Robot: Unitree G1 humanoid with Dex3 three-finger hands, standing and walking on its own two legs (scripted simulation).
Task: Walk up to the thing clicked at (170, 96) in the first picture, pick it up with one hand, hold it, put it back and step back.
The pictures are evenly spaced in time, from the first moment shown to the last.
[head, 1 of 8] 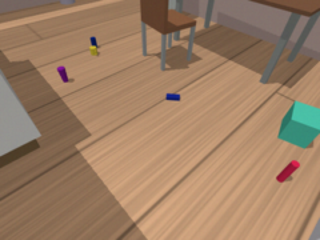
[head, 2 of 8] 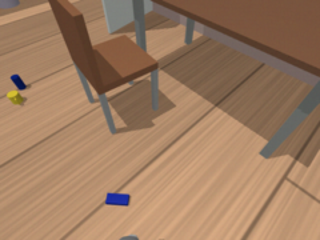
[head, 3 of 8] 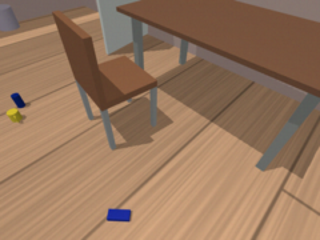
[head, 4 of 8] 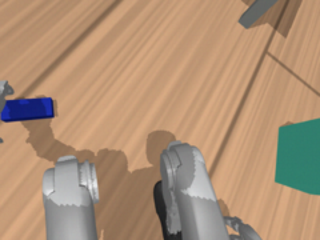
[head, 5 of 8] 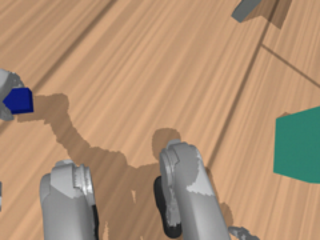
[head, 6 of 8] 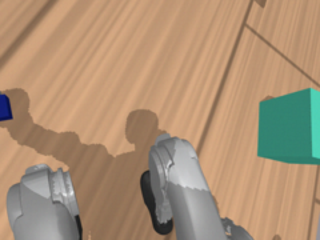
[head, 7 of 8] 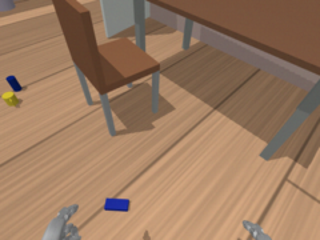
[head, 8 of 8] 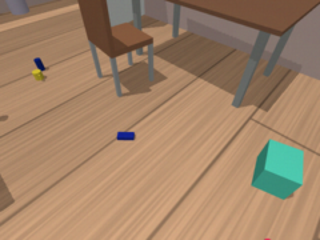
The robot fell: no
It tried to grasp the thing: yes
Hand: left
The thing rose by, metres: 0.69
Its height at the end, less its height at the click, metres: +0.00
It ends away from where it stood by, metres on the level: 0.02
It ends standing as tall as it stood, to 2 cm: yes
